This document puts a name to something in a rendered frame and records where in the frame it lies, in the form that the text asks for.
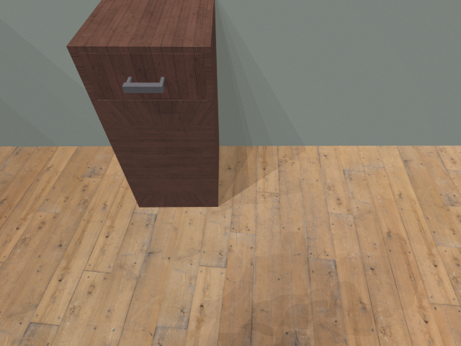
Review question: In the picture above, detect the drawer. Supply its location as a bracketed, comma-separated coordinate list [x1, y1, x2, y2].
[79, 52, 207, 99]

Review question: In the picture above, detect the handle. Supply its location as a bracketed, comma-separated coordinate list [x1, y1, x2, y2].
[122, 77, 165, 93]

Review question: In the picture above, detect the cabinet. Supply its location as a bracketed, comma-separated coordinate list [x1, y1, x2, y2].
[66, 0, 219, 208]

